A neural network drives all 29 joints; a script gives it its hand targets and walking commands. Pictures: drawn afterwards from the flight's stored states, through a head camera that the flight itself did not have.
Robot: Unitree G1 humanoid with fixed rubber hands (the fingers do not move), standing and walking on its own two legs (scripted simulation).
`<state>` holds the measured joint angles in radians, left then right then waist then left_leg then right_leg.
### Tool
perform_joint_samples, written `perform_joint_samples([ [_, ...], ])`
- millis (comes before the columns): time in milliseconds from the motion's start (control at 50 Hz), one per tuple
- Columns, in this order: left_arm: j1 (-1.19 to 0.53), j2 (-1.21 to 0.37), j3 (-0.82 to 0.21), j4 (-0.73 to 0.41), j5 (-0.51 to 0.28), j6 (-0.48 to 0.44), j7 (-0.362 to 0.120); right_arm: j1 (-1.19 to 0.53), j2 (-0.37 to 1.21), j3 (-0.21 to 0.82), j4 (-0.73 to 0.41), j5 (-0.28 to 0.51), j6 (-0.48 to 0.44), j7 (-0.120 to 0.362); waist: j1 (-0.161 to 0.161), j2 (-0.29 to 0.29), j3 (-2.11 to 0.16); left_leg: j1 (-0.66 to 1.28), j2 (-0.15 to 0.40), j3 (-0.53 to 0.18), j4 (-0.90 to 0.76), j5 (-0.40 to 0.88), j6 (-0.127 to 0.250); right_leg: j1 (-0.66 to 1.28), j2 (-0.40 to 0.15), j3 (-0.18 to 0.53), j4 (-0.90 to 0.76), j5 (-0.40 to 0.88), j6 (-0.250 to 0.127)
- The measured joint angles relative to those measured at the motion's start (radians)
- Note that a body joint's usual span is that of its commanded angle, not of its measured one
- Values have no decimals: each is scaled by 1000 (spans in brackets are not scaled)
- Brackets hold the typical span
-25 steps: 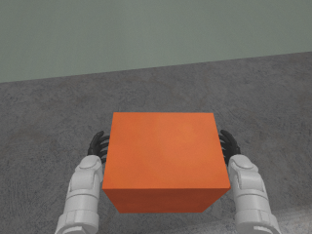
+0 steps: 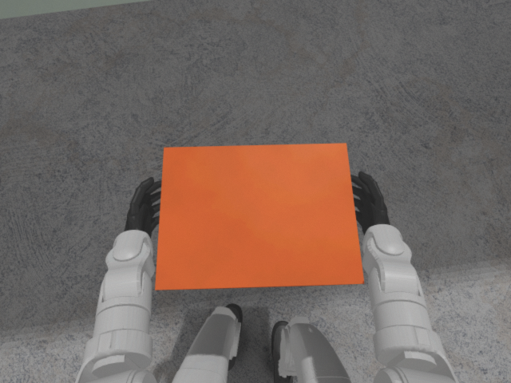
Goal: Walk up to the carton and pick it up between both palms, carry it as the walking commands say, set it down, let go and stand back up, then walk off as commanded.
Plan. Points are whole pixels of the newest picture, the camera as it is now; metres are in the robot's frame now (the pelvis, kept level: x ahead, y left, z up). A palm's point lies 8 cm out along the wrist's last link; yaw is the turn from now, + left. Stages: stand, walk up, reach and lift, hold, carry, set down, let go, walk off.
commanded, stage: set down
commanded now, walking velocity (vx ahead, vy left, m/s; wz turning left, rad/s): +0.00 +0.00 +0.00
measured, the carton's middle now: (256, 229) +0.36 +0.02 -0.16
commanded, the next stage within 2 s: none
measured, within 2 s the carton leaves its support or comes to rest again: neither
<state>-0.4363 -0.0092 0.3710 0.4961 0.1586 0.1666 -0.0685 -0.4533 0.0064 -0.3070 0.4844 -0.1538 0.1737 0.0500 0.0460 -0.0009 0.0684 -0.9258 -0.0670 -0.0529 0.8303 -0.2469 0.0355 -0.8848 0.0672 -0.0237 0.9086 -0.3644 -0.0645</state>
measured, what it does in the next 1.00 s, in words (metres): lowers itself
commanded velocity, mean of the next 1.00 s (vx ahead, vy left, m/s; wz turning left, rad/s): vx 0.00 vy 0.00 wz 0.00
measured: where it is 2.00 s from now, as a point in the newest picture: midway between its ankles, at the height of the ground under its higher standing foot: (254, 358)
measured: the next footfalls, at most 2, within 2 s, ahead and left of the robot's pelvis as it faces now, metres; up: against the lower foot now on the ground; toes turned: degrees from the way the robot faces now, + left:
none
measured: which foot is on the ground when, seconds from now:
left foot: down 0.00-1.00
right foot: down 0.00-1.00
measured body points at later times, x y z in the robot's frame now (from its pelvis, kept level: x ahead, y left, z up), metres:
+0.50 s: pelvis -0.01 +0.03 -0.07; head +0.23 +0.02 +0.31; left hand +0.39 +0.22 -0.17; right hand +0.41 -0.15 -0.16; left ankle +0.08 +0.12 -0.68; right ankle +0.03 -0.06 -0.68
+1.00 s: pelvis -0.04 +0.02 -0.15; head +0.24 +0.00 +0.21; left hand +0.42 +0.21 -0.24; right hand +0.44 -0.17 -0.25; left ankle +0.08 +0.12 -0.68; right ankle +0.03 -0.06 -0.68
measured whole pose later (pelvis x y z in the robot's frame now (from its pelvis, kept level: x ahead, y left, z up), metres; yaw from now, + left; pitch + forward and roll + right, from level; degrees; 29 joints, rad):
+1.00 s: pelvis -0.04 +0.02 -0.15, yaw -2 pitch +39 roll +1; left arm -0.81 0.01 0.47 0.52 0.15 0.29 -0.01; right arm -0.88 -0.12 -0.37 0.59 -0.12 0.29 0.08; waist 0.06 0.00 -0.04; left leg -1.75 -0.05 0.00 1.45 -0.40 0.01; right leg -1.70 0.09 -0.02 1.53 -0.51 -0.06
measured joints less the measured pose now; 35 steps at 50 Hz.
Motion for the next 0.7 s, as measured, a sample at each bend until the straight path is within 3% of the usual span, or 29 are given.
perform_joint_samples([
  [260,-198,6,90,23,0,129,-7,-206,-4,-119,48,-56,99,45,5,0,0,-239,13,16,215,-55,-16,-228,16,0,186,-39,-2],
  [500,-199,6,57,18,0,104,24,-221,-57,-54,48,-3,99,28,6,0,-79,-461,10,26,352,-103,-17,-441,17,0,310,-84,1],
  [700,-247,6,55,20,-7,100,51,-283,-79,-76,78,-1,85,41,4,0,-108,-591,9,36,455,-121,-17,-576,17,0,426,-108,2],
])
